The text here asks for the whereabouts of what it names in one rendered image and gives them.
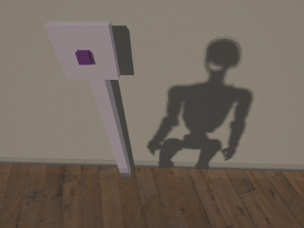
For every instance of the button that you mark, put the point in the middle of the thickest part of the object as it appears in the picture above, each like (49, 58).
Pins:
(84, 57)

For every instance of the panel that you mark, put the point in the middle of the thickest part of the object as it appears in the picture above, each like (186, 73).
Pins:
(66, 38)

